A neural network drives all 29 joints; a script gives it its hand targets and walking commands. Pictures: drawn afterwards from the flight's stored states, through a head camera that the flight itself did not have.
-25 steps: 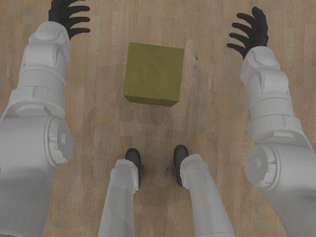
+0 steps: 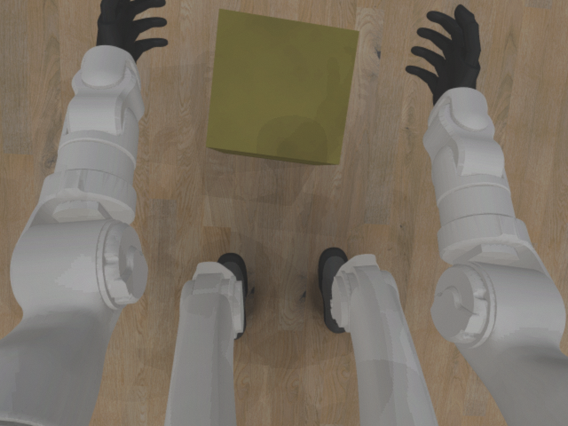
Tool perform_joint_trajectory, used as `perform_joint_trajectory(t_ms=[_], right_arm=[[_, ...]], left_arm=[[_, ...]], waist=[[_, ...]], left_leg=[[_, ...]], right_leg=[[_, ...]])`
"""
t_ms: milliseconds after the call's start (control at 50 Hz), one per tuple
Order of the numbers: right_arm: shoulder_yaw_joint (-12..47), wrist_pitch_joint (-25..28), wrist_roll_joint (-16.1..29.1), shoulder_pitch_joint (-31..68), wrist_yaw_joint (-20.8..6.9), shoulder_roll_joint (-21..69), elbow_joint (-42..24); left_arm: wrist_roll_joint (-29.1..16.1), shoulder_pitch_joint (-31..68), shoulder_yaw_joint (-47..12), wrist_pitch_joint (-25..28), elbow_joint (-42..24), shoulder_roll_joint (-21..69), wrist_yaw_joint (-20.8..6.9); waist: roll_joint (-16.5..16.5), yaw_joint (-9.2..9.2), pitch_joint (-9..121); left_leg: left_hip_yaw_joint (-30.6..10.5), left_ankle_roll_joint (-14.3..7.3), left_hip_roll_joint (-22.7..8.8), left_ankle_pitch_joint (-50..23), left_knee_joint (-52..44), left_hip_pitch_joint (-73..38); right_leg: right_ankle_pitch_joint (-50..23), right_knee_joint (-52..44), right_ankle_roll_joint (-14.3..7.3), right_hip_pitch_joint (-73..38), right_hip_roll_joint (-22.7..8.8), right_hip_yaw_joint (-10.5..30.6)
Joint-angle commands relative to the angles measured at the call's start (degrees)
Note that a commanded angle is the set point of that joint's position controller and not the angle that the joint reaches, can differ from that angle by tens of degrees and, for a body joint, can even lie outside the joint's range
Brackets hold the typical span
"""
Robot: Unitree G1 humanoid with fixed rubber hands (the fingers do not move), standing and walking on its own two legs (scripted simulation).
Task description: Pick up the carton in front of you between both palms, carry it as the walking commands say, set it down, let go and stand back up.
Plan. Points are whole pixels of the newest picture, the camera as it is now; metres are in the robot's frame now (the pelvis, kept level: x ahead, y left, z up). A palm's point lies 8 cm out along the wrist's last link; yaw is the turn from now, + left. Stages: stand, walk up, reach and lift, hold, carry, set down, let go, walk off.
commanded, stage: reach and lift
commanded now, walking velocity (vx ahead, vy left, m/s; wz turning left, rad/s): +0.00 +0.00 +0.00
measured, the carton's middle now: (278, 104) +0.52 +0.01 -0.42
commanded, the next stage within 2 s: none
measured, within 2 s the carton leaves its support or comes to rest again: leaves its support in 1.32 s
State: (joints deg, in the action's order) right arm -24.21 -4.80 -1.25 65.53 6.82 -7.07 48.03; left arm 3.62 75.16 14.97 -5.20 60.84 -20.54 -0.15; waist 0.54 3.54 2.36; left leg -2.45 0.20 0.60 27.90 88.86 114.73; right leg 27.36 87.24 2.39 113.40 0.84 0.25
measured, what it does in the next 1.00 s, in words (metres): lowers itself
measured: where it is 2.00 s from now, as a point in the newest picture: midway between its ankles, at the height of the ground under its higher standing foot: (286, 307)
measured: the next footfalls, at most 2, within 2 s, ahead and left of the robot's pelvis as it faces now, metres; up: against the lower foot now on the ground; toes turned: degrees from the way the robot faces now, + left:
none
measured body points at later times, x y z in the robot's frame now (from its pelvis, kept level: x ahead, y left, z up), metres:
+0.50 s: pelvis -0.05 +0.00 -0.17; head +0.34 +0.02 +0.05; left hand +0.55 +0.19 -0.36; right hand +0.51 -0.18 -0.35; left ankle +0.06 +0.12 -0.51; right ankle +0.07 -0.13 -0.51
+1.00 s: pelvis -0.05 +0.00 -0.17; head +0.34 +0.03 +0.05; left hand +0.55 +0.16 -0.36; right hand +0.51 -0.15 -0.36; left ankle +0.06 +0.12 -0.51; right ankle +0.07 -0.13 -0.51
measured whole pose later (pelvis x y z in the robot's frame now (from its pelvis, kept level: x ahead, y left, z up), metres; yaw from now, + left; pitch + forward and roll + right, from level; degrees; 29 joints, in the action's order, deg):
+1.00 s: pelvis -0.05 +0.00 -0.17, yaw -1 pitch +36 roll -4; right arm -13.5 -4.3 10.2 88.0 9.8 -11.4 62.2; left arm -11.6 98.0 -5.3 -5.4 73.4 -26.8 1.6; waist -2.0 3.2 -26.1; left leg -3.2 -0.1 0.8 33.0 126.6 129.3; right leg 32.5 123.8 3.7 127.1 2.3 -0.1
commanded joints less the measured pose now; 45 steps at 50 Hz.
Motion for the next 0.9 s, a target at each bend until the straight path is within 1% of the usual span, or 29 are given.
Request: perform_joint_trajectory(t_ms=[0, 40, 100, 160, 240, 300, 360, 400, 460, 520, 580, 640, 680, 760, 820, 880], right_arm=[[4.24, 0.81, 4.60, 12.69, 1.80, -8.18, -5.31], [6.34, 0.10, 7.21, 14.95, 2.67, -9.90, -4.92], [8.57, -1.11, 10.37, 19.69, 3.68, -12.12, -5.20], [9.82, -2.40, 12.48, 25.28, 4.22, -13.58, -3.48], [9.69, -2.88, 12.63, 30.47, 3.86, -14.13, 2.04], [9.23, -2.35, 11.58, 32.72, 3.16, -14.25, 6.35], [8.94, -1.31, 10.91, 34.81, 2.57, -14.85, 9.51], [9.05, -0.42, 10.96, 36.41, 2.38, -15.66, 10.43], [10.09, 0.86, 12.22, 38.88, 2.62, -17.30, 10.05], [11.73, 1.47, 13.82, 40.46, 3.29, -16.85, 8.34], [12.65, 1.59, 14.76, 39.07, 3.83, -14.87, 7.47], [12.72, 1.59, 14.81, 35.44, 4.29, -13.69, 7.23], [12.13, 1.57, 14.10, 32.95, 4.28, -13.37, 8.27], [10.00, 1.76, 11.68, 30.77, 3.58, -12.05, 10.24], [8.96, 1.98, 10.54, 32.19, 3.30, -11.76, 9.81], [9.90, 1.87, 11.10, 34.96, 3.18, -10.36, 8.61]], left_arm=[[-5.32, 18.02, -4.98, 1.10, -6.82, -9.69, 1.35], [-8.18, 21.13, -7.87, 0.56, -6.86, -11.25, 1.76], [-11.39, 26.29, -11.15, -0.62, -6.74, -13.20, 2.17], [-13.11, 31.14, -12.87, -2.00, -4.02, -14.73, 2.45], [-13.82, 35.02, -14.22, -2.52, 2.43, -15.17, 2.32], [-13.67, 36.48, -14.70, -2.05, 6.55, -15.30, 1.90], [-13.68, 38.20, -15.20, -1.13, 8.75, -15.72, 1.60], [-14.17, 39.88, -15.98, -0.38, 8.73, -16.21, 1.62], [-15.99, 42.64, -17.88, 0.63, 6.95, -17.19, 2.12], [-17.53, 44.62, -19.37, 1.14, 4.20, -18.08, 2.44], [-18.00, 43.78, -20.27, 1.31, 3.66, -17.83, 2.23], [-17.88, 40.44, -20.57, 1.16, 4.56, -16.68, 2.13], [-17.40, 37.69, -20.22, 0.94, 6.15, -15.29, 2.11], [-15.75, 35.05, -18.81, 0.86, 8.07, -12.91, 1.54], [-14.86, 36.15, -17.88, 1.09, 7.52, -12.80, 1.51], [-15.27, 38.63, -19.00, 1.14, 6.72, -11.64, 1.61]], waist=[[5.27, 1.43, 65.84], [6.62, 1.79, 67.66], [8.12, 1.83, 68.40], [8.09, 1.54, 64.96], [6.43, 1.61, 55.23], [5.42, 1.66, 48.10], [5.04, 1.74, 43.56], [5.09, 1.96, 43.31], [5.65, 2.30, 48.09], [4.87, 2.44, 49.67], [5.39, 1.86, 51.29], [6.50, 1.40, 53.70], [6.89, 1.70, 51.88], [6.04, 2.40, 43.28], [5.32, 2.15, 41.49], [5.19, 1.58, 41.83]], left_leg=[[1.94, 0.83, 2.89, -32.67, 5.41, -35.84], [2.40, 1.00, 2.65, -30.23, 8.90, -36.51], [2.75, 1.08, 1.96, -24.72, 12.70, -36.86], [2.72, 0.89, 1.12, -17.42, 15.19, -34.46], [2.33, 0.79, 0.16, -8.08, 17.85, -27.31], [1.77, 0.83, -0.39, -4.83, 19.98, -22.85], [1.15, 0.89, -0.71, -5.03, 22.45, -20.68], [0.81, 0.88, -0.83, -6.65, 24.31, -21.13], [0.66, 0.82, -0.82, -11.47, 27.28, -25.23], [0.80, 0.47, -0.48, -13.86, 28.87, -25.49], [1.11, 0.41, -0.37, -18.85, 30.69, -27.67], [1.56, 0.66, -0.06, -21.78, 30.96, -30.09], [1.45, 0.85, 0.11, -21.60, 30.46, -29.37], [0.82, 0.91, 0.12, -17.43, 29.31, -22.28], [0.83, 0.72, 0.17, -15.22, 28.81, -19.56], [1.02, 0.43, 0.35, -13.21, 28.24, -19.60]], right_leg=[[-32.46, 5.39, 2.25, -29.41, 3.65, -3.71], [-29.56, 8.35, 2.16, -27.96, 3.44, -4.21], [-23.11, 12.16, 1.92, -25.34, 3.01, -5.21], [-16.01, 15.16, 1.59, -22.91, 2.39, -5.72], [-8.41, 18.67, 1.31, -20.13, 1.54, -5.55], [-6.02, 21.19, 1.22, -18.08, 1.12, -5.21], [-6.58, 23.89, 1.28, -16.93, 0.90, -4.87], [-8.43, 25.78, 1.32, -17.13, 0.83, -4.66], [-12.94, 28.51, 1.21, -18.83, 0.84, -4.73], [-15.76, 29.95, 1.04, -19.59, 1.28, -4.83], [-20.13, 31.19, 0.94, -21.31, 1.96, -4.83], [-22.27, 31.56, 1.05, -22.20, 2.57, -5.45], [-21.48, 31.23, 1.10, -20.42, 2.72, -5.78], [-18.27, 30.44, 1.19, -16.49, 2.70, -5.54], [-17.12, 30.26, 1.15, -16.68, 2.84, -5.27], [-15.74, 29.93, 0.94, -17.64, 2.99, -5.08]])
